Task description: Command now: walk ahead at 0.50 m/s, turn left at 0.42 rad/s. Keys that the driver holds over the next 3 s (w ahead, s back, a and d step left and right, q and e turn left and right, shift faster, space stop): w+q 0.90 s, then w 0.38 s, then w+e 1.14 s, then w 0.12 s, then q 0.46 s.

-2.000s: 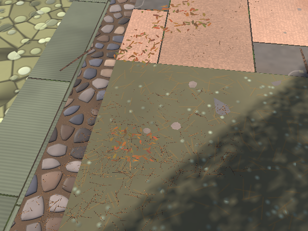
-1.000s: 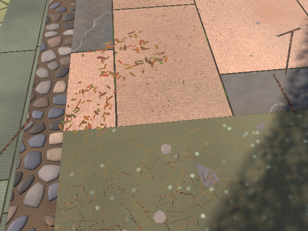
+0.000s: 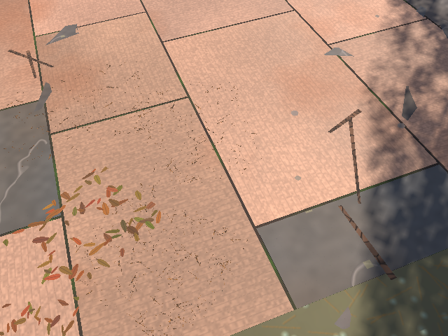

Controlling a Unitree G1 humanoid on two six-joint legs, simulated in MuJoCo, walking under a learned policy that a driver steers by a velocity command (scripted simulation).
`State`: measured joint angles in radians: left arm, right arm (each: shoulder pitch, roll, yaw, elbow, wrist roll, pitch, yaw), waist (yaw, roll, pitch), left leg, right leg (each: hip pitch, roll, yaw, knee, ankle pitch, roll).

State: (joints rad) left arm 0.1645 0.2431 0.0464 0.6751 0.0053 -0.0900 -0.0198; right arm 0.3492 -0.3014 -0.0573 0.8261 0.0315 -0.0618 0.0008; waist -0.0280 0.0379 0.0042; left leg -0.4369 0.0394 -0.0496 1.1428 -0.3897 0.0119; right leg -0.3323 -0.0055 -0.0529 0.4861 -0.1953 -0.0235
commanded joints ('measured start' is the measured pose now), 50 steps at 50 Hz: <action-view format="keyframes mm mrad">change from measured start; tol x32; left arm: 1 53 95 35 -8 5 -18 1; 50 71 117 34 22 10 -19 2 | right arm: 1 -31 -60 -22 -93 0 7 1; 50 -78 -95 -32 -215 -16 12 -11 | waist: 1 32 -165 -23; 15 84 -94 79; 21 -68 180 -399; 50 59 -124 -1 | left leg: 1 -257 95 -55 33 104 -8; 18 109 -86 179 -547 218 128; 21 842 303 -816 -820 21 432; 29 228 118 -278 -911 477 292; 40 279 98 -358 -788 264 195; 46 -353 -75 -155 120 -182 15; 50 -278 23 -104 48 57 7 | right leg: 1 230 -269 262 -301 81 -169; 14 354 -293 -94 -304 286 -112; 18 364 -257 -179 94 814 -54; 19 183 -216 -190 358 677 -11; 20 -272 -56 -167 746 -173 62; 22 -517 -14 148 927 -330 40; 41 -107 10 137 0 137 40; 45 683 -401 755 -134 -147 -242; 50 269 -244 417 -255 -40 -164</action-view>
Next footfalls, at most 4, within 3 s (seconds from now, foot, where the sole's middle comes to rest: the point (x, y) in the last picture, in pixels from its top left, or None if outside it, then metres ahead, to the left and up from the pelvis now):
0.38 left None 0.33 0.18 -0.77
0.88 right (206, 282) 0.65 0.10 -0.77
1.36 left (91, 270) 0.71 0.47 -0.77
1.90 right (126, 178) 1.09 0.40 -0.77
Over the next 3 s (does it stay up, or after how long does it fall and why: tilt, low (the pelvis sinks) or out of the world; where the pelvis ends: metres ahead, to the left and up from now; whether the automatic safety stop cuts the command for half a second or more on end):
stays up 1.39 0.52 0.00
